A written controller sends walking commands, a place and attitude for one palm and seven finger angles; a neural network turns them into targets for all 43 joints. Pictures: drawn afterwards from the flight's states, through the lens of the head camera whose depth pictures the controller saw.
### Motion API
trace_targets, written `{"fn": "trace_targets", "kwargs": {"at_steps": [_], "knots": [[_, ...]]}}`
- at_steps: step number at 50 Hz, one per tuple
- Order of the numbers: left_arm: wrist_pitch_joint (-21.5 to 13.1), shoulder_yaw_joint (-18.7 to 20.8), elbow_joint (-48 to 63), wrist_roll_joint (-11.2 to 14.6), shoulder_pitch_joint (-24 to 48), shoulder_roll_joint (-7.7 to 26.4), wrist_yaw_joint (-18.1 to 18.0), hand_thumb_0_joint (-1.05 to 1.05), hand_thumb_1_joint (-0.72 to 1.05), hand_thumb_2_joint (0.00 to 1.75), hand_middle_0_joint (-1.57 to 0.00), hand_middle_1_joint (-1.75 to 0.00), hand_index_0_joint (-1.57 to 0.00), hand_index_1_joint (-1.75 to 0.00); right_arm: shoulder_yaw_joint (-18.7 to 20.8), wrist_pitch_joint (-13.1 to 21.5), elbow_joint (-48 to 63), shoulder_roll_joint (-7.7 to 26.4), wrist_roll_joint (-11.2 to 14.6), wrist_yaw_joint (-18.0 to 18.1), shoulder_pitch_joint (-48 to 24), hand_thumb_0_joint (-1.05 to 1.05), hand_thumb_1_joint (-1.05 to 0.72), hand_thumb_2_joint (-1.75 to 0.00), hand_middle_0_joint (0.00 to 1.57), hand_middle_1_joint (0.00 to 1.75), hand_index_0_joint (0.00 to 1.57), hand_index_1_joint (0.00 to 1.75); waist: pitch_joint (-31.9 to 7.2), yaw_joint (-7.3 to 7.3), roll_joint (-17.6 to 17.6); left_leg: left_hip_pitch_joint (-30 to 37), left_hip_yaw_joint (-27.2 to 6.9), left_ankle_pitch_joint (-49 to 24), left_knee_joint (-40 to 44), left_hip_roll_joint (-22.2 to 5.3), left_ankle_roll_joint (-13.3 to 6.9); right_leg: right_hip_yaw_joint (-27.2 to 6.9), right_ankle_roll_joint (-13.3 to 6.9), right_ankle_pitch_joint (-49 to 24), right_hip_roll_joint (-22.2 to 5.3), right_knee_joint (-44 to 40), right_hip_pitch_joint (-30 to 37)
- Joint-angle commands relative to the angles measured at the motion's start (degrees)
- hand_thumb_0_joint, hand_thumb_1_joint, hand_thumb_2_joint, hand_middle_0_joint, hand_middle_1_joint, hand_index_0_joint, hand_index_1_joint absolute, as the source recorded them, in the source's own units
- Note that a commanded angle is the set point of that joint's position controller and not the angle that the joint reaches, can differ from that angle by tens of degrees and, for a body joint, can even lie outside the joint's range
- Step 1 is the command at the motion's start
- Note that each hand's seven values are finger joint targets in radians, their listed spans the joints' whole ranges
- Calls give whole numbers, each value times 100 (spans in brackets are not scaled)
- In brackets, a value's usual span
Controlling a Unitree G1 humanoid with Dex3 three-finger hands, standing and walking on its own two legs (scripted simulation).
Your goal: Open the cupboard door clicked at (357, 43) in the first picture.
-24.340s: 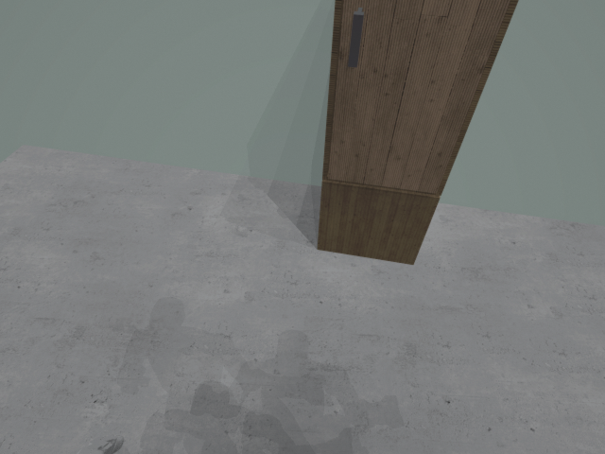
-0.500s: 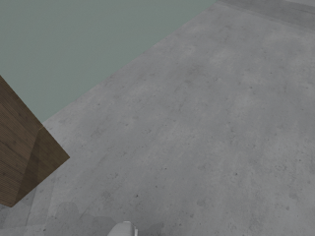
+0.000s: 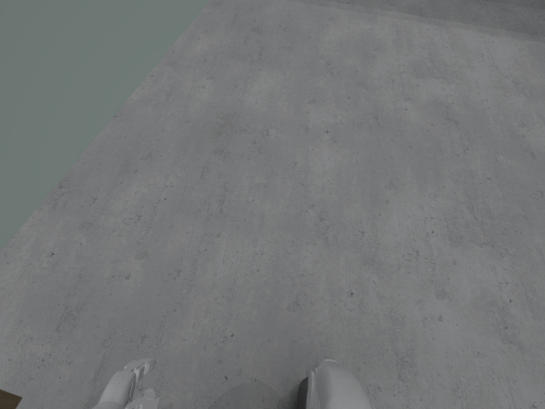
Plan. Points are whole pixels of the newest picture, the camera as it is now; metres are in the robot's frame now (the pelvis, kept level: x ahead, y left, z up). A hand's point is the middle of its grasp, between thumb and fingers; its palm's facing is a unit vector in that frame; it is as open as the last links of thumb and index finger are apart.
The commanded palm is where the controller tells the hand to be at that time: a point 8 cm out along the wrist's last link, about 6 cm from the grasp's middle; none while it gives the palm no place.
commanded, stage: walk to a spot facing it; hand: left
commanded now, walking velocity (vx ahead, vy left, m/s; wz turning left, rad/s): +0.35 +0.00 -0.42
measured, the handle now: out of the picture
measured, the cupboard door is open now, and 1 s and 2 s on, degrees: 44 44 44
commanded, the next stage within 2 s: turn to face it in 0.80 s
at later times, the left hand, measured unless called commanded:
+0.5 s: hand (196, 328) +0.26 +0.14 -0.16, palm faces -0.05 -0.97 -0.22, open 7.3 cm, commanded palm none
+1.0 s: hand (241, 165) +0.65 +0.08 -0.16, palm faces -0.33 -0.92 -0.23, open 7.3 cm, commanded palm none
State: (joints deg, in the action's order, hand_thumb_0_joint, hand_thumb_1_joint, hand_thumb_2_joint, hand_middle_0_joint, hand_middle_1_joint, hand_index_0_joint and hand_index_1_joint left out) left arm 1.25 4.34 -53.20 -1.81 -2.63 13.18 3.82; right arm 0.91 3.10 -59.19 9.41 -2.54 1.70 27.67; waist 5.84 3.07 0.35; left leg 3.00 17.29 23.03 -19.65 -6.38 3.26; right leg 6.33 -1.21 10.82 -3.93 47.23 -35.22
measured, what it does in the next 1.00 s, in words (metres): walks ahead, turning right: right foot, then left foot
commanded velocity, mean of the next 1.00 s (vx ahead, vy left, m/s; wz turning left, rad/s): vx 0.28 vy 0.00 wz -0.18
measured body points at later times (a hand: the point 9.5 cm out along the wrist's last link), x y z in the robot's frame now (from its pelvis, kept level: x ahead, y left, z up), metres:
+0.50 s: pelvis +0.26 -0.05 +0.00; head +0.30 -0.06 +0.45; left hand +0.27 +0.19 -0.15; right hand +0.37 -0.29 -0.14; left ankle +0.39 +0.07 -0.70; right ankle +0.13 -0.10 -0.73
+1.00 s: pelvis +0.50 -0.08 +0.00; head +0.54 -0.10 +0.45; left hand +0.67 +0.13 -0.14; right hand +0.36 -0.29 -0.14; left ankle +0.44 +0.04 -0.73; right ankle +0.57 -0.25 -0.70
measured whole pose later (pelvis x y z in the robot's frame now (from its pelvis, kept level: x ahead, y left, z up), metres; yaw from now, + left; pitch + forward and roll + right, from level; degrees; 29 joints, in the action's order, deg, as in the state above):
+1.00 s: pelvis +0.50 -0.08 +0.00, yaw -19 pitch +0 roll +0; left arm -0.2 4.3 -57.9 -1.6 -7.9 12.9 1.5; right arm 2.0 2.6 -62.4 10.7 -2.0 1.6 23.5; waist 4.9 2.4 0.0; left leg -1.3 16.1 21.2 -23.1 -4.9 1.2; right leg 5.7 -0.6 7.2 -5.2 40.7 -30.8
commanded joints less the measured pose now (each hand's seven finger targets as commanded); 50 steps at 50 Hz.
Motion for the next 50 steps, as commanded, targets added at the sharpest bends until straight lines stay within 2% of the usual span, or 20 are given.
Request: {"fn": "trace_targets", "kwargs": {"at_steps": [1, 2, 3, 4, 5, 6, 7, 11, 23, 27, 28, 29, 30, 31, 32, 34, 39, 43, 47, 50], "knots": [[-215, 21, 358, 50, -242, 180, -48, 0, 90, 90, -20, -30, -20, -30, 229, 72, 211, 1163, 47, 24, 159, 0, -90, -90, 20, 30, 20, 30, -401, -437, -977, -72, -296, -6418, -753, -1391, -605, 417, -398, 423, 559, -777, 1408], [-270, 92, 135, 33, -1047, 348, -86, 0, 90, 90, -20, -30, -20, -30, 238, 63, 267, 1238, 88, 16, -95, 0, -90, -90, 20, 30, 20, 30, -776, -856, -865, -431, -183, -6489, -1743, -1267, -457, 412, -520, 268, 658, -1128, 2547], [-334, 207, -160, -3, -2010, 754, -150, 0, 90, 90, -20, -30, -20, -30, 216, 71, 380, 1153, 174, -61, -301, 0, -90, -90, 20, 30, 20, 30, -1297, -1328, -333, -1709, -40, -5341, -3142, -991, -247, -120, -772, -41, 252, -1429, 4363], [-370, 413, -264, 9, -2648, 1500, -260, 0, 90, 90, -20, -30, -20, -30, 136, 71, 591, 642, 293, -75, -163, 0, -90, -90, 20, 30, 20, 30, -2040, -1452, 1228, -3701, -234, 517, -5493, 206, 79, -3418, -1522, -204, -1768, -2103, 5770], [-320, 413, -245, 178, -2426, 1712, -337, 0, 90, 90, -20, -30, -20, -30, 175, 34, 736, 735, 299, -78, -638, 0, -90, -90, 20, 30, 20, 30, -1842, -1301, 1296, -4314, -1301, 1133, -6505, 170, -80, -4210, -1614, -37, -2151, -2952, 5267], [-283, 345, -138, 222, -1865, 1476, -365, 0, 90, 90, -20, -30, -20, -30, 244, 13, 720, 727, 262, -97, -852, 0, -90, -90, 20, 30, 20, 30, -728, -1000, 496, -4532, -1617, 432, -6459, -196, -134, -3475, -1483, 384, -2045, -3242, 4279], [-332, 215, -24, 181, -1409, 1047, -387, 0, 90, 90, -20, -30, -20, -30, 245, 7, 681, 659, 211, -88, -905, 0, -90, -90, 20, 30, 20, 30, -525, -700, 470, -4262, -1707, -122, -6131, -357, -85, -2975, -1180, 15, -1672, -3264, 3339], [-542, 44, -24, 108, -1016, 540, -402, 0, 90, 90, -20, -30, -20, -30, 206, -183, 326, 369, 111, -124, -404, 0, -90, -90, 20, 30, 20, 30, -664, -95, 280, -3251, -1555, -490, -4700, -375, -7, -1479, -915, -1594, -989, -3271, 2404], [-670, -53, -748, 97, -2190, 388, -455, 0, 90, 90, -20, -30, -20, -30, 224, -90, 930, 354, 158, -329, -2655, 0, -90, -90, 20, 30, 20, 30, -142, -558, 630, -3994, -1209, -1122, -2308, 95, -97, -1421, -823, -3494, -870, -3060, 3953], [-680, -41, -801, 111, -2103, 548, -481, 0, 90, 90, -20, -30, -20, -30, 267, -25, 623, 493, 107, -241, -1895, 0, -90, -90, 20, 30, 20, 30, -398, -21, 662, -2130, -714, -1126, -1356, 735, -398, -1046, -585, -5269, -673, -1925, 3554], [-681, -31, -775, 114, -1987, 541, -488, 0, 90, 90, -20, -30, -20, -30, 341, 0, 359, 717, 75, -200, -1032, 0, -90, -90, 20, 30, 20, 30, -801, 355, 463, -759, -952, -1622, -1046, 568, -536, -970, -428, -4677, -548, -928, 2814], [-685, -41, -617, 181, -2076, 345, -450, 0, 90, 90, -20, -30, -20, -30, 477, 41, 189, 1296, -25, -133, -172, 0, -90, -90, 20, 30, 20, 30, -1453, 645, -532, 789, -2609, -1982, -1040, -718, -1104, -670, -164, -2726, 3, 588, 1371], [-715, -127, -496, 245, -2254, 110, -384, 0, 90, 90, -20, -30, -20, -30, 536, 35, 88, 1688, -33, -100, 432, 0, -90, -90, 20, 30, 20, 30, -2134, 618, -1541, 1642, -4455, -2547, -312, -2213, -1832, -436, -90, 1648, 687, 2724, 400], [-698, -73, -419, 184, -1811, 278, -429, 0, 90, 90, -20, -30, -20, -30, 493, -13, 130, 1566, 61, -81, 108, 0, -90, -90, 20, 30, 20, 30, -1603, 492, -911, 901, -4579, -2298, 120, -2353, -1940, -936, -191, 1841, 354, 3452, 82], [-658, -57, -415, 117, -1580, 234, -424, 0, 90, 90, -20, -30, -20, -30, 428, 20, 246, 1280, 75, -88, -411, 0, -90, -90, 20, 30, 20, 30, -902, 252, -453, -177, -4033, -1397, 425, -2094, -1695, -931, -140, 1450, 107, 3561, -114], [-494, -53, -457, 38, -1497, -26, -297, 0, 90, 90, -20, -30, -20, -30, 276, 123, 352, 718, 70, -59, -931, 0, -90, -90, 20, 30, 20, 30, -32, -104, -438, -1459, -2974, -966, 835, -1648, -1187, -938, -21, 703, -227, 3170, 3], [-208, -20, -450, 23, -1699, -304, -203, 0, 90, 90, -20, -30, -20, -30, 231, 214, 198, 660, 126, -23, -841, 0, -90, -90, 20, 30, 20, 30, -461, -449, -818, -1327, -1166, -2632, 781, -1120, -908, -597, 163, 145, -293, 1854, 258], [-151, 18, -188, 20, -932, -331, -142, 0, 90, 90, -20, -30, -20, -30, 285, 107, 144, 722, 98, -39, -621, 0, -90, -90, 20, 30, 20, 30, -12, -303, -834, -1377, -658, -2591, 778, -1101, -858, -189, 209, -338, -265, 497, 233], [-208, -73, -122, 37, -494, -279, -188, 0, 90, 90, -20, -30, -20, -30, 184, 37, -82, 703, 49, -18, -143, 0, -90, -90, 20, 30, 20, 30, 89, -111, -738, -1048, -650, -3859, 308, -1087, -896, 20, 61, -389, -16, -634, 642], [-349, -100, -411, 40, -1340, -20, -285, 0, 90, 90, -20, -30, -20, -30, 145, -2, -206, 754, 121, -22, -191, 0, -90, -90, 20, 30, 20, 30, -584, -533, -477, -1097, -747, -4525, -782, -928, -698, 138, -42, -846, 235, -1587, 2389]]}}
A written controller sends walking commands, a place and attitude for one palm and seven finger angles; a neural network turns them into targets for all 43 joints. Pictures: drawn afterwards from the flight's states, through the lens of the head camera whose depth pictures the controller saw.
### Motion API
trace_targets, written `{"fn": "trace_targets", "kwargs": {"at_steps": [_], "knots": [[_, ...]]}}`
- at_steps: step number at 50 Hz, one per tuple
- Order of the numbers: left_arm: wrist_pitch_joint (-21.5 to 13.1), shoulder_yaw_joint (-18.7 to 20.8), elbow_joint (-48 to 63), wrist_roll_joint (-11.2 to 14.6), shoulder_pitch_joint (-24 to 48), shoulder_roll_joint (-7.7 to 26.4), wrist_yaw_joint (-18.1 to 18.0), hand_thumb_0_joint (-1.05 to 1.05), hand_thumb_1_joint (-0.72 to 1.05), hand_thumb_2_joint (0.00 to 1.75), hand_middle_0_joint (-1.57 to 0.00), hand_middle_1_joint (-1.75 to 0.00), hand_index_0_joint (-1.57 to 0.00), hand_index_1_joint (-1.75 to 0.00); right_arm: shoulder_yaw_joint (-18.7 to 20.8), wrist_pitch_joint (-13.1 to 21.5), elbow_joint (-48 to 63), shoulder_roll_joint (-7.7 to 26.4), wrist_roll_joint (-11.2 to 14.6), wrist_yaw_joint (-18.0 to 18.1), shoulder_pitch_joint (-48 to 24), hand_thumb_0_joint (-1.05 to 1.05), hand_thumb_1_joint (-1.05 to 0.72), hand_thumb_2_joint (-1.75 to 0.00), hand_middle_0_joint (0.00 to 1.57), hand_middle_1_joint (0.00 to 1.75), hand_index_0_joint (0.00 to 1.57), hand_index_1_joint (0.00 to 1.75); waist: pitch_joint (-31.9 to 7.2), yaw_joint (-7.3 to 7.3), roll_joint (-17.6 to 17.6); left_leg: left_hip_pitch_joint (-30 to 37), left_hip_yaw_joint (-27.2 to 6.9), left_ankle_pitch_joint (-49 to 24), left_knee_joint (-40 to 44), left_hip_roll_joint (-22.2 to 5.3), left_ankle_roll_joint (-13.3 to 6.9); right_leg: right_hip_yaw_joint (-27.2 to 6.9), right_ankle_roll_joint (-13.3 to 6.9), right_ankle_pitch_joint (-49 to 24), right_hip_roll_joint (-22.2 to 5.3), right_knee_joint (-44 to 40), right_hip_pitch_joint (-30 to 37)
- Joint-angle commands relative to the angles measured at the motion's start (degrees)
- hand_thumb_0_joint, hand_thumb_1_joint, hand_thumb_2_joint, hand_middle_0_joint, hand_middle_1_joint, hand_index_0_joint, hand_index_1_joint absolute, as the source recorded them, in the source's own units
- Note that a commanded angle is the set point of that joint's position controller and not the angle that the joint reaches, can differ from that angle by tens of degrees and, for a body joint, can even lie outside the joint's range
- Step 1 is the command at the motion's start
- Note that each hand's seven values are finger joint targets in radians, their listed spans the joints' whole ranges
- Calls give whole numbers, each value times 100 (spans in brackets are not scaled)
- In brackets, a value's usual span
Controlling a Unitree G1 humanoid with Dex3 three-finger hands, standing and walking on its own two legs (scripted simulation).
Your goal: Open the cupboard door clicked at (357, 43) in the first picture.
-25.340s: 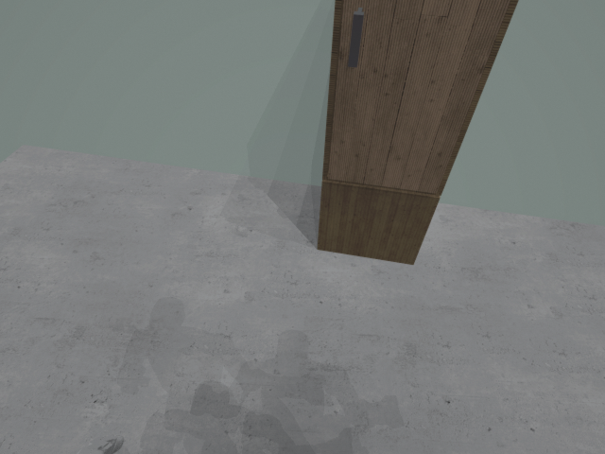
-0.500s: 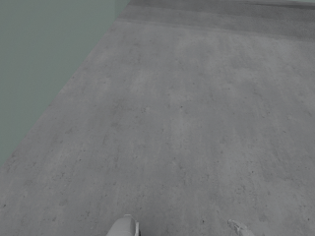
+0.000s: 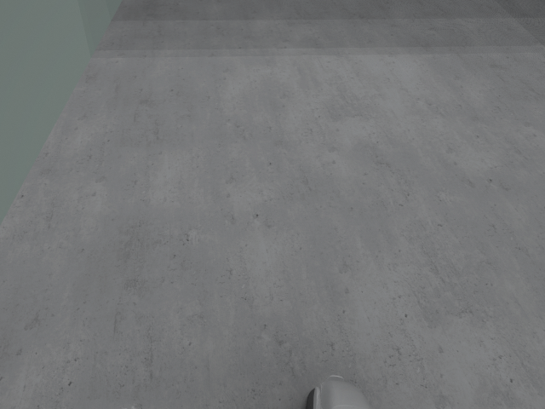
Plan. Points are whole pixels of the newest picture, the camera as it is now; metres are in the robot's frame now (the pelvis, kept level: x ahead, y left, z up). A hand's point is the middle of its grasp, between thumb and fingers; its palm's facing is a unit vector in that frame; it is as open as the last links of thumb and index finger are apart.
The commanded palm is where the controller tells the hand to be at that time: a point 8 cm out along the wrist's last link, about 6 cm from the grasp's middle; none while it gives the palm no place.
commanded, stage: turn to face it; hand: left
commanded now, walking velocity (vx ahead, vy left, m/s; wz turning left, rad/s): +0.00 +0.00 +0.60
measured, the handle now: out of the picture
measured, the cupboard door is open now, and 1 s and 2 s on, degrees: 44 44 44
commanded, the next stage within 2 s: none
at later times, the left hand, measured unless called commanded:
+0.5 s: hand (149, 402) +0.16 +0.22 -0.19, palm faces +0.29 -0.95 -0.15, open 7.3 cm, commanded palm none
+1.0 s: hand out of the picture +0.11 +0.16 -0.15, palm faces +0.54 -0.79 -0.29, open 7.4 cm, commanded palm none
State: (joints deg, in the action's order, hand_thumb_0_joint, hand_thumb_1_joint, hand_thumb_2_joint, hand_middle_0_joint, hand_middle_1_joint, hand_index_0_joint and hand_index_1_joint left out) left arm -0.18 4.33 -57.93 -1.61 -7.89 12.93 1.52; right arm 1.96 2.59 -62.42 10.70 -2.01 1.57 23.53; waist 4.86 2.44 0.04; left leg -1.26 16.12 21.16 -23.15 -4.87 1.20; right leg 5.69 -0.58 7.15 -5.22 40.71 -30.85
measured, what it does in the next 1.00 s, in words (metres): walks ahead, turning left: right foot, then left foot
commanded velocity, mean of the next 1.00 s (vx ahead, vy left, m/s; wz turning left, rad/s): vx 0.00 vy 0.00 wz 0.60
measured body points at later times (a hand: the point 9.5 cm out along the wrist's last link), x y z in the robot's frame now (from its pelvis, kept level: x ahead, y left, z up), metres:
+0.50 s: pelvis +0.11 +0.02 -0.02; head +0.13 +0.06 +0.43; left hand +0.14 +0.27 -0.18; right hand +0.23 -0.22 -0.14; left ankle +0.11 +0.11 -0.74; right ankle +0.10 -0.13 -0.67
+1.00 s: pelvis +0.15 -0.05 +0.00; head +0.21 -0.05 +0.45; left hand +0.08 +0.20 -0.12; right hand +0.36 -0.23 -0.16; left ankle +0.06 +0.06 -0.65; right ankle +0.20 -0.15 -0.74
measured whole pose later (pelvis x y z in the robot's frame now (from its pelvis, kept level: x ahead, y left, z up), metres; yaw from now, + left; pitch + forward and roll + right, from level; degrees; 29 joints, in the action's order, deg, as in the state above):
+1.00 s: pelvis +0.15 -0.05 +0.00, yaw +35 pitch +1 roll +2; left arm 0.2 1.8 -52.7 -1.1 -10.5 10.0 -1.2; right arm 5.5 -4.7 -54.5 15.4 -1.1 -1.2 9.0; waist 5.0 1.4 -2.3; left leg -30.6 0.4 24.4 -65.7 -0.4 3.9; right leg 7.6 -0.4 17.8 -5.5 30.7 -13.6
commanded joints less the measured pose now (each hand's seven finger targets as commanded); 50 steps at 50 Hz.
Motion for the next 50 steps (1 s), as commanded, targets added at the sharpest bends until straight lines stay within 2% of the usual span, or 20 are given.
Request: {"fn": "trace_targets", "kwargs": {"at_steps": [1, 2, 3, 5, 10, 18, 19, 20, 21, 22, 25, 28, 36, 40, 41, 42, 43, 44, 46, 50], "knots": [[-290, -37, -108, 0, -1316, 314, -104, 0, 90, 90, -20, -30, -20, -30, 19, 52, 124, 555, 131, -34, 204, 0, -90, -90, 20, 30, 20, 30, -898, -691, -116, -1150, -588, -3816, -1165, -796, -290, -40, -142, -1583, 100, -1123, 3027], [-377, 85, -268, -29, -1838, 874, -190, 0, 90, 90, -20, -30, -20, -30, 1, 51, 151, 324, 208, -66, 432, 0, -90, -90, 20, 30, 20, 30, -1635, -821, 931, -2220, -330, -1686, -2577, -136, -23, -1402, -611, -3444, -1308, -1071, 4383], [-375, 93, -276, 94, -1964, 1199, -194, 0, 90, 90, -20, -30, -20, -30, 9, -62, 226, 295, 275, -37, 691, 0, -90, -90, 20, 30, 20, 30, -2111, -689, 1416, -2259, -856, 1707, -3913, 177, 82, -1999, -1235, -4356, -2374, -1524, 4396], [-278, 19, -42, 106, -1092, 874, -309, 0, 90, 90, -20, -30, -20, -30, -9, -205, 318, 71, 243, -23, 10, 0, -90, -90, 20, 30, 20, 30, -1065, -596, 983, -2784, -1440, 1487, -4513, -122, 104, -1496, -1182, -3338, -2130, -1904, 3147], [-195, -48, 351, 65, -110, 485, -347, 0, 90, 90, -20, -30, -20, -30, 42, -465, 253, -44, 168, -137, 95, 0, -90, -90, 20, 30, 20, 30, -740, -35, 906, -2326, -1251, 466, -4013, -201, 216, 11, -576, -1803, -1566, -2272, 1709], [-62, 170, 552, 24, 40, 558, -304, 0, 90, 90, -20, -30, -20, -30, 197, -438, 716, 192, 91, -249, -210, 0, -90, -90, 20, 30, 20, 30, -564, 89, 417, -1425, -849, -666, -1183, -20, 159, 654, -191, 254, -1532, -1134, 1313], [5, 152, 644, 73, -24, 371, -280, 0, 90, 90, -20, -30, -20, -30, 269, -381, 704, 562, 58, -248, 49, 0, -90, -90, 20, 30, 20, 30, -559, 193, -821, -1163, -1738, -1310, -218, -414, -74, 848, 94, 1071, -1084, -149, 902], [61, 90, 850, 124, -70, 40, -242, 0, 90, 90, -20, -30, -20, -30, 422, -319, 773, 1227, -4, -189, 234, 0, -90, -90, 20, 30, 20, 30, -607, 293, -2671, -836, -3890, -2994, 458, -1863, -853, 785, 584, 3196, -239, 1437, -321], [97, 48, 1036, 60, 359, 183, -253, 0, 90, 90, -20, -30, -20, -30, 450, -335, 747, 1438, -15, -100, 365, 0, -90, -90, 20, 30, 20, 30, -843, 446, -2041, -756, -4203, -3355, 514, -2169, -1297, -103, 465, 3180, -44, 2497, -417], [76, 75, 1138, 60, 433, 153, -214, 0, 90, 90, -20, -30, -20, -30, 471, -316, 873, 1472, -10, -60, 128, 0, -90, -90, 20, 30, 20, 30, -796, 251, -1349, -982, -3895, -2901, 486, -2059, -1350, -390, 422, 2596, -167, 2888, -421], [87, 111, 837, 11, 258, 227, -203, 0, 90, 90, -20, -30, -20, -30, 349, -205, 1047, 1113, 44, 15, -466, 0, -90, -90, 20, 30, 20, 30, -927, -9, -1206, -670, -3072, -3714, 172, -1278, -809, -638, 572, 1545, -118, 3290, -766], [101, 95, 735, 48, 40, 273, -188, 0, 90, 90, -20, -30, -20, -30, 350, -159, 1107, 1132, 86, 27, -573, 0, -90, -90, 20, 30, 20, 30, -1120, -118, -693, -367, -2672, -4081, 98, -993, -779, -607, 651, 1235, -15, 2887, -543], [150, 25, 933, 106, 211, 377, -218, 0, 90, 90, -20, -30, -20, -30, 481, -359, 1144, 1382, 34, -94, -873, 0, -90, -90, 20, 30, 20, 30, -713, -34, -905, -996, -3157, -2474, 300, -894, -943, -449, 602, 1701, 285, 743, 464], [66, 69, 781, 129, -516, 510, -253, 0, 90, 90, -20, -30, -20, -30, 532, -443, 1324, 1379, 80, -130, -1411, 0, -90, -90, 20, 30, 20, 30, -793, -365, -916, -1861, -3264, -1928, -130, -559, -698, -304, 476, 838, 470, -1069, 1976], [1, 125, 751, 96, -793, 784, -291, 0, 90, 90, -20, -30, -20, -30, 503, -449, 1389, 1164, 138, -150, -1485, 0, -90, -90, 20, 30, 20, 30, -867, -507, -207, -2525, -3031, -1128, -637, -195, -409, -722, 376, 616, -13, -2035, 2788], [-65, 240, 759, -12, -890, 1395, -351, 0, 90, 90, -20, -30, -20, -30, 437, -450, 1504, 706, 182, -184, -1376, 0, -90, -90, 20, 30, 20, 30, -903, -536, 1815, -3507, -1910, 696, -2146, 778, 130, -2475, -179, 564, -1689, -2753, 3290], [-36, 212, 857, 25, -749, 1543, -369, 0, 90, 90, -20, -30, -20, -30, 487, -473, 1542, 915, 141, -200, -1450, 0, -90, -90, 20, 30, 20, 30, -870, -532, 1980, -3362, -1844, 1538, -3599, 701, 152, -2771, -662, 83, -2477, -2731, 2496], [-23, 143, 935, 35, -428, 1286, -378, 0, 90, 90, -20, -30, -20, -30, 480, -511, 1508, 913, 113, -242, -1431, 0, -90, -90, 20, 30, 20, 30, -622, -344, 1352, -3312, -1996, 1221, -4339, 497, 103, -2227, -814, 146, -2230, -2610, 2048], [-59, 39, 1003, 66, -13, 851, -367, 0, 90, 90, -20, -30, -20, -30, 459, -616, 1241, 800, 89, -289, -1414, 0, -90, -90, 20, 30, 20, 30, -309, -59, 1269, -3408, -1815, 459, -4909, 265, 275, -1266, -487, -708, -1453, -2295, 1919], [-107, 17, 938, 55, -425, 751, -354, 0, 90, 90, -20, -30, -20, -30, 368, -623, 1248, 648, 131, -333, -1635, 0, -90, -90, 20, 30, 20, 30, -534, -204, 1238, -3289, -1455, 213, -4189, 252, 380, -307, -344, -2279, -1244, -1933, 2630]]}}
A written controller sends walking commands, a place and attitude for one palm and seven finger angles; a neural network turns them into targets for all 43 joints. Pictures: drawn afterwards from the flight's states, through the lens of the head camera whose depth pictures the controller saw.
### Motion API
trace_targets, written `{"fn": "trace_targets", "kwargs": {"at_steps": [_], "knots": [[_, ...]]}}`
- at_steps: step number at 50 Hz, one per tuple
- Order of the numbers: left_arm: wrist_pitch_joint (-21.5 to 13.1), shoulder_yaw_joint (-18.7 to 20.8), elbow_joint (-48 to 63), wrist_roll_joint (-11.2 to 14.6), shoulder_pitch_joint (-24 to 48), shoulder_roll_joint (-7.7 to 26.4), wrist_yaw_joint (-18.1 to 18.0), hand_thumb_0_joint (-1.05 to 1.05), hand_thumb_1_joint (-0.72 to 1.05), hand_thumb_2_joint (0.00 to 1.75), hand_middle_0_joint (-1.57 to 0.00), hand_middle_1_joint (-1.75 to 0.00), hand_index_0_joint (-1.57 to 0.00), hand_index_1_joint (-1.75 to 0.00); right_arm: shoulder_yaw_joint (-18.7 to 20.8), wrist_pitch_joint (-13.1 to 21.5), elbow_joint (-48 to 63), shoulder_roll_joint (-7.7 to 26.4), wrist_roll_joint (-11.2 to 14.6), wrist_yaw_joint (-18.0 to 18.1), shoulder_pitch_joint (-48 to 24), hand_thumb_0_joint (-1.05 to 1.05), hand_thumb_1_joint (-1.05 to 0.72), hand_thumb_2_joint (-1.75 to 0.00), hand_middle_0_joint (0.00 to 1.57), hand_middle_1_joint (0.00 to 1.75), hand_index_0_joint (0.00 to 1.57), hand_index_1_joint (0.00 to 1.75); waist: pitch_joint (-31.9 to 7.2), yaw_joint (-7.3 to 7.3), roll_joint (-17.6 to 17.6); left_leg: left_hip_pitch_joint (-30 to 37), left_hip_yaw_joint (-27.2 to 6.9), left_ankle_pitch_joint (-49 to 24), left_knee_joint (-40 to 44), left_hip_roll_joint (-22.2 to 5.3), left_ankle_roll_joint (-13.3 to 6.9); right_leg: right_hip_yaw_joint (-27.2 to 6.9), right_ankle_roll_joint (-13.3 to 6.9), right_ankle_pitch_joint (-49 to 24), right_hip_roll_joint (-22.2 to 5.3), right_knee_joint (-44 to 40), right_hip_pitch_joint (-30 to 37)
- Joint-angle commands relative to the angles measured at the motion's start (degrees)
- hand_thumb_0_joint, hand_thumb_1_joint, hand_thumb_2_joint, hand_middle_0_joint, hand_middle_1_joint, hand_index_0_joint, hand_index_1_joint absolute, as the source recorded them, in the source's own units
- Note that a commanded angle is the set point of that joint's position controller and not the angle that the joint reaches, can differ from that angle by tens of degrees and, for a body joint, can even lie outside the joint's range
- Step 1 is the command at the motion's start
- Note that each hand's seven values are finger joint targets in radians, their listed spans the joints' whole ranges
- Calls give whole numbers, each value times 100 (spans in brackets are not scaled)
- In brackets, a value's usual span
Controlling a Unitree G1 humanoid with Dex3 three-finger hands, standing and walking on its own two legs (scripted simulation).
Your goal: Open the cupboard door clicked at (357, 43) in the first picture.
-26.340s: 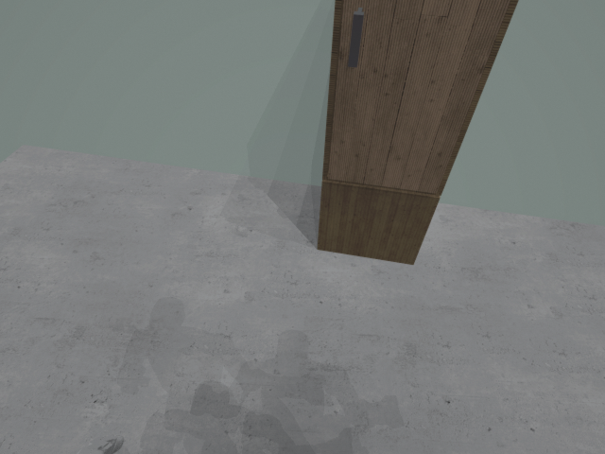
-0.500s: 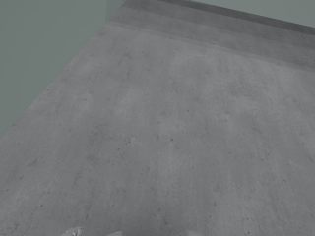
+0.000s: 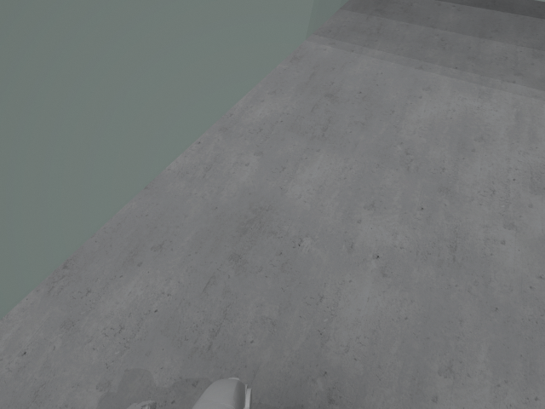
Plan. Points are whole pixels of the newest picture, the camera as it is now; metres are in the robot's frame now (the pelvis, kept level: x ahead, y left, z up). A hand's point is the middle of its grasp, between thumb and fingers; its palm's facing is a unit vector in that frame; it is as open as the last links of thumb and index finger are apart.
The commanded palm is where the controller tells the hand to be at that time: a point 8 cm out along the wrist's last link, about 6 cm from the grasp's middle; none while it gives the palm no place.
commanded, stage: turn to face it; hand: left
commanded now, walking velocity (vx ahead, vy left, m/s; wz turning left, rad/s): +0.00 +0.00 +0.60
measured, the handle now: out of the picture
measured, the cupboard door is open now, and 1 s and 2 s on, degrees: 44 44 44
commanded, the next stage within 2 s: none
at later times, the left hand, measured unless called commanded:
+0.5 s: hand out of the picture +0.01 +0.25 -0.17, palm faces +0.34 -0.91 -0.24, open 7.4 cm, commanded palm none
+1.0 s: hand out of the picture -0.01 +0.18 -0.16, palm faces +0.59 -0.77 -0.25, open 7.3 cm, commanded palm none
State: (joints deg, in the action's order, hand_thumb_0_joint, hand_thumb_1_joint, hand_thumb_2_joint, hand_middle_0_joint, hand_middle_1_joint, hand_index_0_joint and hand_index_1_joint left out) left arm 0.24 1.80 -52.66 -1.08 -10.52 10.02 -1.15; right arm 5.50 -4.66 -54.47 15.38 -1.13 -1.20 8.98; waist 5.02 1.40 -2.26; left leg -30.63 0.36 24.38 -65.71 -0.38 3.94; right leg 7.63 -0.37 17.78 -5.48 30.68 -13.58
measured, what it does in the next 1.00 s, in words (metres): steps on the spot, turning left: left foot, then right foot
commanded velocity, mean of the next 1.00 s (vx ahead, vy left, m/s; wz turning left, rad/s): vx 0.00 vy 0.00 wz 0.60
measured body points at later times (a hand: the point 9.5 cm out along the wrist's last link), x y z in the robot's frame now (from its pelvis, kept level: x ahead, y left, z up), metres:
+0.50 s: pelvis +0.00 +0.02 +0.00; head +0.04 +0.06 +0.45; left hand -0.01 +0.30 -0.15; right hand +0.17 -0.18 -0.13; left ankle -0.02 +0.11 -0.74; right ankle +0.03 -0.15 -0.65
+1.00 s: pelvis +0.03 -0.03 +0.00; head +0.09 +0.00 +0.45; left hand -0.05 +0.22 -0.14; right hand +0.24 -0.20 -0.16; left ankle -0.06 +0.09 -0.69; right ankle +0.06 -0.13 -0.74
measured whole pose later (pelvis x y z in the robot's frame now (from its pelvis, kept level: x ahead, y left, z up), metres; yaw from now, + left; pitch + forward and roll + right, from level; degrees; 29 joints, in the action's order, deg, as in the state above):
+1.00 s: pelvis +0.03 -0.03 +0.00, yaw +38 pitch +1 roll +2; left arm -0.3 2.2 -51.6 -1.3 -10.4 10.0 -1.1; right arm 4.7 -4.8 -55.3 14.2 -0.9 -1.4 9.0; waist 6.8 1.4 0.4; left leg -25.4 3.8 24.8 -52.0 -2.4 4.4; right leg 13.2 0.2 19.8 -7.9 29.9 -10.2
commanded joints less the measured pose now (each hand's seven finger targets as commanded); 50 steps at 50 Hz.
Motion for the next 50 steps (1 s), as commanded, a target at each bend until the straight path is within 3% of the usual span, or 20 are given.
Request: {"fn": "trace_targets", "kwargs": {"at_steps": [1, 8, 10, 12, 13, 14, 15, 17, 20, 30, 33, 34, 35, 36, 37, 38, 40, 43, 47, 50], "knots": [[-153, 291, 371, -1, -308, 1065, -85, 0, 90, 90, -20, -30, -20, -30, 0, 103, 479, 166, 46, -54, -290, 0, -90, -90, 20, 30, 20, 30, -594, -174, 1342, -299, 200, -56, 324, -199, 115, -453, -398, -3465, -1287, -884, 1053], [-128, 420, 204, -77, -665, 1330, -64, 0, 90, 90, -20, -30, -20, -30, -96, 181, 673, 35, 75, -71, -748, 0, -90, -90, 20, 30, 20, 30, -694, -424, 1418, 446, 609, 233, 2212, -142, -38, -250, -534, -3923, -1669, -448, 1326], [-118, 457, 231, -63, -542, 1418, -37, 0, 90, 90, -20, -30, -20, -30, -92, 228, 652, 127, 71, -58, -513, 0, -90, -90, 20, 30, 20, 30, -775, -280, 1403, 946, 732, -133, 2929, -76, -121, -44, -410, -3829, -1696, -141, 1141], [-104, 463, 307, 22, -320, 1376, 6, 0, 90, 90, -20, -30, -20, -30, 11, 292, 504, 457, 27, -40, 169, 0, -90, -90, 20, 30, 20, 30, -1113, 154, 732, 2445, 528, -1627, 4098, -188, -303, 386, 23, -3061, -1446, 1003, 266], [-70, 397, 485, 60, -262, 1029, 53, 0, 90, 90, -20, -30, -20, -30, 176, 346, 455, 1108, -17, -2, 527, 0, -90, -90, 20, 30, 20, 30, -1381, 344, -969, 3560, -1355, -3284, 4351, -1635, -898, 536, 456, -37, -646, 2350, -1320], [-7, 286, 736, 50, 175, 799, 39, 0, 90, 90, -20, -30, -20, -30, 265, 302, 358, 1509, 10, 73, 941, 0, -90, -90, 20, 30, 20, 30, -1381, 575, -1594, 3598, -2316, -5377, 4348, -2482, -1647, -23, 592, 2076, -206, 3355, -2162], [67, 310, 808, 7, 322, 960, 6, 0, 90, 90, -20, -30, -20, -30, 220, 277, 310, 1423, -2, 95, 951, 0, -90, -90, 20, 30, 20, 30, -1241, 489, -863, 3260, -1838, -4885, 4262, -2518, -1788, -541, 490, 1899, -301, 3725, -2129], [142, 369, 546, -14, 338, 923, 11, 0, 90, 90, -20, -30, -20, -30, 150, 333, 479, 1115, -13, 191, 346, 0, -90, -90, 20, 30, 20, 30, -876, 221, -925, 2556, -1604, -3662, 4519, -1810, -1376, -789, 529, 1011, -273, 3917, -2155], [160, 385, 340, -21, 35, 890, 95, 0, 90, 90, -20, -30, -20, -30, 64, 395, 580, 903, 6, 199, -42, 0, -90, -90, 20, 30, 20, 30, -670, -76, -544, 2182, -1131, -2920, 4725, -1310, -1098, -783, 598, 230, -154, 3784, -1963], [99, 308, 579, 35, 373, 759, 46, 0, 90, 90, -20, -30, -20, -30, 156, 321, 468, 901, -53, 150, 215, 0, -90, -90, 20, 30, 20, 30, -648, 16, -785, 1795, -1800, -2539, 4540, -1144, -1238, -618, 542, 589, 336, 1410, -937], [24, 342, 482, 62, -120, 830, 22, 0, 90, 90, -20, -30, -20, -30, 184, 293, 542, 886, -10, 150, -33, 0, -90, -90, 20, 30, 20, 30, -747, -246, -798, 1209, -1868, -2572, 4124, -931, -1039, -546, 458, -146, 493, 130, 186], [-25, 384, 424, 57, -370, 980, -12, 0, 90, 90, -20, -30, -20, -30, 164, 288, 587, 730, 30, 140, -92, 0, -90, -90, 20, 30, 20, 30, -867, -381, -421, 724, -1790, -2033, 3801, -675, -818, -714, 406, -579, 254, -711, 959], [-95, 493, 403, -29, -554, 1434, -71, 0, 90, 90, -20, -30, -20, -30, 116, 296, 656, 342, 90, 110, 30, 0, -90, -90, 20, 30, 20, 30, -1047, -461, 1001, -246, -1068, -559, 2737, -23, -414, -1942, 46, -477, -1015, -1468, 1824], [-81, 505, 457, -60, -502, 1780, -95, 0, 90, 90, -20, -30, -20, -30, 99, 293, 756, 261, 78, 102, -12, 0, -90, -90, 20, 30, 20, 30, -911, -492, 2103, -592, -230, 1141, 1135, 494, -120, -2998, -630, -1028, -2336, -1656, 1382], [-62, 424, 509, -17, -289, 1600, -112, 0, 90, 90, -20, -30, -20, -30, 130, 242, 693, 467, 24, 68, 16, 0, -90, -90, 20, 30, 20, 30, -718, -353, 1552, -391, -482, 997, 100, 143, -194, -2561, -832, -934, -2309, -1575, 625], [-69, 380, 587, -7, 153, 1203, -146, 0, 90, 90, -20, -30, -20, -30, 161, 177, 578, 399, 7, 52, 118, 0, -90, -90, 20, 30, 20, 30, -572, -109, 1476, -415, -541, 579, -260, -22, -163, -2056, -737, -953, -1952, -1579, 428], [-76, 279, 644, 28, 378, 984, -101, 0, 90, 90, -20, -30, -20, -30, 98, 117, 402, 319, 1, -6, 161, 0, -90, -90, 20, 30, 20, 30, -372, 51, 1436, -437, -211, -6, -605, -165, 5, -1093, -516, -2132, -1327, -1216, 444], [-132, 287, 555, 12, 46, 977, -97, 0, 90, 90, -20, -30, -20, -30, 26, 114, 406, 176, 48, -38, 39, 0, -90, -90, 20, 30, 20, 30, -564, -55, 1332, -375, 47, -130, -2, -198, 90, -512, -448, -3207, -1269, -974, 1002], [-126, 370, 389, -20, -421, 1176, -85, 0, 90, 90, -20, -30, -20, -30, -73, 159, 494, 49, 47, -55, -397, 0, -90, -90, 20, 30, 20, 30, -656, -322, 1234, -30, 454, 83, 1431, -172, 82, -238, -478, -3982, -1432, -613, 1470], [-103, 437, 300, -51, -565, 1323, -66, 0, 90, 90, -20, -30, -20, -30, -103, 192, 568, 11, 59, -68, -546, 0, -90, -90, 20, 30, 20, 30, -619, -412, 1511, 320, 671, 82, 2151, -93, -25, -96, -475, -4226, -1563, -389, 1442]]}}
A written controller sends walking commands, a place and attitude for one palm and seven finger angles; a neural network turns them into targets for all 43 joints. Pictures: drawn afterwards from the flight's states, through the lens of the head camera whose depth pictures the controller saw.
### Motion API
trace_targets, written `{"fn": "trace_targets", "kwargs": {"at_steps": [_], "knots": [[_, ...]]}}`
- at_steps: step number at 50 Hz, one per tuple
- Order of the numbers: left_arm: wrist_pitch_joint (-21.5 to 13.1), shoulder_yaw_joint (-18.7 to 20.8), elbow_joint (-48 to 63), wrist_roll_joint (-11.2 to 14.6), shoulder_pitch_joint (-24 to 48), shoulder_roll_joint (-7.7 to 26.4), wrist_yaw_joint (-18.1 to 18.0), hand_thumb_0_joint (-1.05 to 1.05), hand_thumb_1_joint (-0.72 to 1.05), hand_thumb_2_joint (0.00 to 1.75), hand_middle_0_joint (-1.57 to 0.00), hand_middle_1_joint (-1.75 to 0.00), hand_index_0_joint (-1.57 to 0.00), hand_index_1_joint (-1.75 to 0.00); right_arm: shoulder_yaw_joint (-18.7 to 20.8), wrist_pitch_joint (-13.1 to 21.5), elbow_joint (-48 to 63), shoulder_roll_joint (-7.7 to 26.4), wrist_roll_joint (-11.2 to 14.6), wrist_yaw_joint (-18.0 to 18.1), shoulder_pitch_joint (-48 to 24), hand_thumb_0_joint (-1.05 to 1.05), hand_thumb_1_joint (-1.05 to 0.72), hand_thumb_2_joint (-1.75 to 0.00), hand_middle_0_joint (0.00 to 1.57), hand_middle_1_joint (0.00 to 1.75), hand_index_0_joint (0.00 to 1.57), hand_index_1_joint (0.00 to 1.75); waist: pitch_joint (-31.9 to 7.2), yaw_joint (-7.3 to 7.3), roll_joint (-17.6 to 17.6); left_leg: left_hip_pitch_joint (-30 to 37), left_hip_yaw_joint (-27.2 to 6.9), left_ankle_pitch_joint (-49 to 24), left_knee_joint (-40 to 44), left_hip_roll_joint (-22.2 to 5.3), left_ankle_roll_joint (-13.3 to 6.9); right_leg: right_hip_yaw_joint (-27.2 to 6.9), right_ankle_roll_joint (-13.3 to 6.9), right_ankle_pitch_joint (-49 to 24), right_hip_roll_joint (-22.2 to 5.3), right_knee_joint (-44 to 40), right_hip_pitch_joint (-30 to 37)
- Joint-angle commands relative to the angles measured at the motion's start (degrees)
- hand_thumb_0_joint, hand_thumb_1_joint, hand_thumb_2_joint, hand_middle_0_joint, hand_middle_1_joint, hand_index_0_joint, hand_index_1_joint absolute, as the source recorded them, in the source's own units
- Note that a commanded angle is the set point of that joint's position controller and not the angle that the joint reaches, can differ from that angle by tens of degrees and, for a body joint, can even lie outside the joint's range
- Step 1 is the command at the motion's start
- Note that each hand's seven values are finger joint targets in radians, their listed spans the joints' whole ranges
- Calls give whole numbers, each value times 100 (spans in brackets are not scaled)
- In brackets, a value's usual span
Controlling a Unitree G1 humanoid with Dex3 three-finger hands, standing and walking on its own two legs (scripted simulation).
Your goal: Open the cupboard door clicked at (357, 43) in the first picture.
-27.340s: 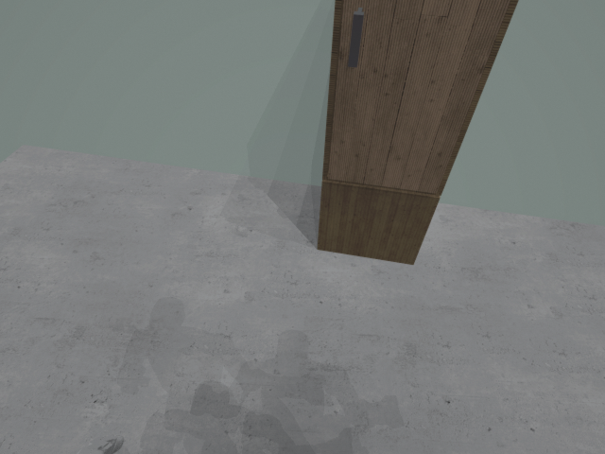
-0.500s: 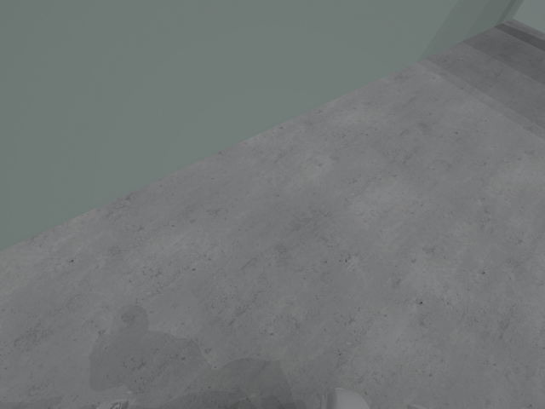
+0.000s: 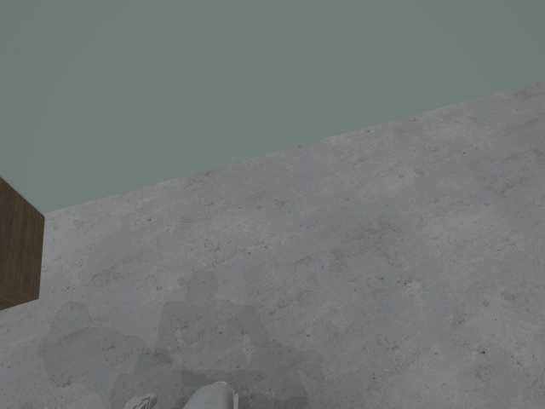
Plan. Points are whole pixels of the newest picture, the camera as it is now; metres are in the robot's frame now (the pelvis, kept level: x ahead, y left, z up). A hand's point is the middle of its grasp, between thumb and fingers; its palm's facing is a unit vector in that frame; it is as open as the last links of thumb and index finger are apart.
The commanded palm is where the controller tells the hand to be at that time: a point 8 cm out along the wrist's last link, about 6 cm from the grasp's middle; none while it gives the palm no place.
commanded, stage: turn to face it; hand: left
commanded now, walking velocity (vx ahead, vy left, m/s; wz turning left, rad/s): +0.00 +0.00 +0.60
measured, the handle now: out of the picture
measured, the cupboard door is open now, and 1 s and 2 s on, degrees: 44 44 44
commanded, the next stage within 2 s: take the last steps up to it in 1.66 s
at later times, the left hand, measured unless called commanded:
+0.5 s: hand out of the picture +0.08 +0.24 -0.16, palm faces +0.28 -0.92 -0.27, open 7.4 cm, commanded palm none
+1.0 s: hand out of the picture -0.04 +0.20 -0.19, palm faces +0.60 -0.76 -0.24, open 7.4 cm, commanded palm none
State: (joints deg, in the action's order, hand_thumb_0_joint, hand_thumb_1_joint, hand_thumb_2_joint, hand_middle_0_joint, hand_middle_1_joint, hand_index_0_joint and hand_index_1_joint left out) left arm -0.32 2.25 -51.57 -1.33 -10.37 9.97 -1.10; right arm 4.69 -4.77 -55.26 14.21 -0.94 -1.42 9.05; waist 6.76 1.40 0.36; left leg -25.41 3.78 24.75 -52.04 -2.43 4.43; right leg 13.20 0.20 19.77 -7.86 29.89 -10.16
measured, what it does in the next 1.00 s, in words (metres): steps on the spot, turning left: left foot, then right foot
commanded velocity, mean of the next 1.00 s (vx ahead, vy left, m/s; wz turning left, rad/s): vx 0.00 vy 0.00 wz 0.60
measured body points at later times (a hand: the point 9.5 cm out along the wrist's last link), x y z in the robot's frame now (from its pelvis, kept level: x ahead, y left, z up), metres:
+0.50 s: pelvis +0.03 +0.00 +0.00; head +0.09 +0.01 +0.44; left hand +0.07 +0.28 -0.14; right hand +0.17 -0.22 -0.15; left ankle +0.01 +0.13 -0.74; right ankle +0.05 -0.13 -0.72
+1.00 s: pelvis +0.05 +0.01 -0.02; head +0.09 +0.06 +0.42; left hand -0.07 +0.24 -0.18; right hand +0.31 -0.12 -0.15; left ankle +0.02 +0.10 -0.74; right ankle +0.06 -0.13 -0.69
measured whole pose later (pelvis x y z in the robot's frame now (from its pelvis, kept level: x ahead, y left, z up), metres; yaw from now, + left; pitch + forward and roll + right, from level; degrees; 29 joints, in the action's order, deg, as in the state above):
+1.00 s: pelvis +0.05 +0.01 -0.02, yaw +36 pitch +0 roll +1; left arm 2.4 3.7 -53.9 -0.8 -13.5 14.4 -0.7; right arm 3.5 -1.4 -51.5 13.2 -1.2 -1.2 4.1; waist 7.5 -0.6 3.6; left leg -19.9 6.3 16.9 -37.9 0.7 -3.1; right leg 8.9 3.8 32.8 -9.5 58.4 -18.9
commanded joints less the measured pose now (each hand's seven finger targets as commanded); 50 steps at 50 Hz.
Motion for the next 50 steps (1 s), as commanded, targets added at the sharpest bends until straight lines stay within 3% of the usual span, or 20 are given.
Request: {"fn": "trace_targets", "kwargs": {"at_steps": [1, 4, 5, 6, 7, 13, 21, 24, 25, 27, 28, 30, 33, 41, 44, 45, 46, 47, 48, 50], "knots": [[-46, 404, 188, -33, -549, 1353, -66, 0, 90, 90, -20, -30, -20, -30, -16, 218, 663, 146, 46, -43, -532, 0, -90, -90, 20, 30, 20, 30, -792, -383, 1308, -59, 367, 21, 1012, 139, -124, -633, -522, -4452, -1366, -218, 1038], [-36, 429, 243, 28, -304, 1396, -15, 0, 90, 90, -20, -30, -20, -30, 66, 280, 567, 426, 10, -26, 121, 0, -90, -90, 20, 30, 20, 30, -1074, 79, 839, 1373, 404, -1210, 2373, 256, -292, -200, -135, -3891, -1231, 839, 292], [-17, 403, 378, 74, -230, 1202, 19, 0, 90, 90, -20, -30, -20, -30, 190, 344, 469, 917, -32, 5, 610, 0, -90, -90, 20, 30, 20, 30, -1482, 356, -312, 2522, -637, -2685, 2737, -569, -676, 1, 196, -2409, -823, 2000, -752], [14, 258, 673, 115, 69, 758, 56, 0, 90, 90, -20, -30, -20, -30, 353, 360, 405, 1564, -44, 68, 1069, 0, -90, -90, 20, 30, 20, 30, -1598, 605, -1997, 3111, -2772, -5258, 2918, -2120, -1587, -227, 563, 1817, 46, 3397, -2312], [114, 253, 758, 53, 346, 896, 4, 0, 90, 90, -20, -30, -20, -30, 332, 317, 270, 1597, -3, 117, 1244, 0, -90, -90, 20, 30, 20, 30, -1721, 604, -1300, 3041, -2566, -5480, 2795, -2295, -1909, -1067, 429, 1938, 29, 3886, -2426], [213, 319, 350, 4, 41, 868, 87, 0, 90, 90, -20, -30, -20, -30, 141, 403, 672, 1003, -35, 217, -52, 0, -90, -90, 20, 30, 20, 30, -825, -54, -785, 1526, -1545, -2706, 3309, -1089, -1249, -1287, 486, 239, 110, 3584, -2084], [167, 275, 533, 46, 239, 752, 55, 0, 90, 90, -20, -30, -20, -30, 224, 338, 629, 1062, -73, 177, 32, 0, -90, -90, 20, 30, 20, 30, -850, 7, -930, 1308, -2049, -2605, 3114, -940, -1320, -1152, 456, 432, 537, 1612, -1299], [89, 297, 466, 77, -182, 796, 30, 0, 90, 90, -20, -30, -20, -30, 257, 308, 705, 1031, -36, 177, -178, 0, -90, -90, 20, 30, 20, 30, -1029, -204, -1119, 917, -2145, -2881, 2671, -733, -1153, -1074, 397, -163, 705, 405, -314], [34, 333, 412, 74, -412, 902, 7, 0, 90, 90, -20, -30, -20, -30, 246, 307, 740, 923, 4, 171, -257, 0, -90, -90, 20, 30, 20, 30, -1126, -348, -772, 573, -2063, -2565, 2375, -518, -945, -1115, 367, -732, 602, -423, 333], [-58, 484, 395, -52, -637, 1731, -77, 0, 90, 90, -20, -30, -20, -30, 162, 326, 919, 340, 71, 122, -208, 0, -90, -90, 20, 30, 20, 30, -1163, -508, 1784, -1062, -557, 881, 72, 786, -161, -3456, -584, -1619, -1859, -1420, 1302], [-39, 446, 421, -14, -556, 1696, -107, 0, 90, 90, -20, -30, -20, -30, 221, 288, 898, 611, 35, 104, -221, 0, -90, -90, 20, 30, 20, 30, -1091, -461, 1409, -843, -785, 1124, -1090, 427, -210, -3238, -954, -2052, -2223, -1327, 610], [-45, 311, 506, 25, 39, 1151, -125, 0, 90, 90, -20, -30, -20, -30, 187, 193, 658, 472, -3, 74, -129, 0, -90, -90, 20, 30, 20, 30, -765, -98, 1198, -1028, -741, 438, -1882, 167, -112, -2292, -799, -2714, -1425, -1053, 484], [-64, 260, 479, 30, -26, 1006, -104, 0, 90, 90, -20, -30, -20, -30, 108, 150, 587, 320, 29, -7, -156, 0, -90, -90, 20, 30, 20, 30, -730, -81, 1206, -984, -381, -17, -1564, 92, 0, -1154, -521, -3793, -1038, -796, 761], [-60, 388, 207, -26, -711, 1305, -75, 0, 90, 90, -20, -30, -20, -30, -41, 216, 688, 115, 31, -58, -735, 0, -90, -90, 20, 30, 20, 30, -730, -417, 1218, -256, 341, 3, 771, 171, -127, -577, -499, -4793, -1299, -249, 1179], [-72, 426, 233, 0, -516, 1424, -36, 0, 90, 90, -20, -30, -20, -30, 6, 276, 655, 281, 17, -33, -254, 0, -90, -90, 20, 30, 20, 30, -991, -95, 1088, 712, 531, -630, 1854, 378, -281, -258, -296, -4855, -1285, 489, 869], [-64, 427, 274, 49, -406, 1427, -10, 0, 90, 90, -20, -30, -20, -30, 58, 304, 563, 457, -12, -21, 122, 0, -90, -90, 20, 30, 20, 30, -1175, 152, 844, 1548, 459, -1393, 2397, 367, -380, -125, -101, -4488, -1194, 1179, 341], [-52, 393, 404, 90, -310, 1212, 33, 0, 90, 90, -20, -30, -20, -30, 196, 358, 462, 952, -51, 18, 577, 0, -90, -90, 20, 30, 20, 30, -1568, 422, -323, 2751, -662, -2969, 2587, -550, -813, 36, 225, -2654, -749, 2325, -868], [-25, 244, 693, 131, 1, 779, 59, 0, 90, 90, -20, -30, -20, -30, 341, 376, 398, 1570, -42, 75, 1068, 0, -90, -90, 20, 30, 20, 30, -1722, 654, -1881, 3264, -2830, -5688, 2796, -2100, -1770, -275, 533, 1807, 84, 3726, -2291], [82, 236, 819, 82, 353, 941, -3, 0, 90, 90, -20, -30, -20, -30, 313, 327, 283, 1547, 13, 117, 1252, 0, -90, -90, 20, 30, 20, 30, -1703, 634, -1095, 3064, -2502, -5661, 2715, -2192, -1969, -1106, 408, 1833, 19, 4123, -2336], [135, 294, 652, 61, 352, 872, -27, 0, 90, 90, -20, -30, -20, -30, 249, 378, 499, 1283, -25, 208, 531, 0, -90, -90, 20, 30, 20, 30, -1244, 351, -1101, 2227, -2177, -3787, 3008, -1729, -1727, -1256, 446, 1246, -81, 4046, -2377]]}}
